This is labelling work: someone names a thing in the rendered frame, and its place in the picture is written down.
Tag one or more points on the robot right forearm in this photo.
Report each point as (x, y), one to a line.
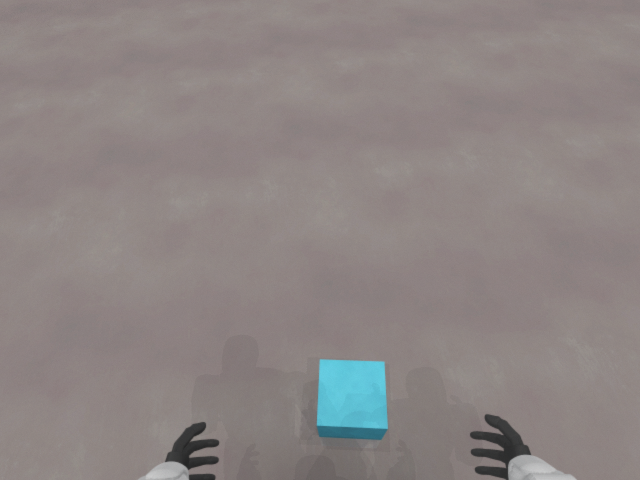
(528, 467)

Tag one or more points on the carton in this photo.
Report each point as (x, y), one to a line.
(352, 399)

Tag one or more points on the robot left hand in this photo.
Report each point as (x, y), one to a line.
(182, 448)

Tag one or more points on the robot right hand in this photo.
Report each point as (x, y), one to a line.
(510, 440)

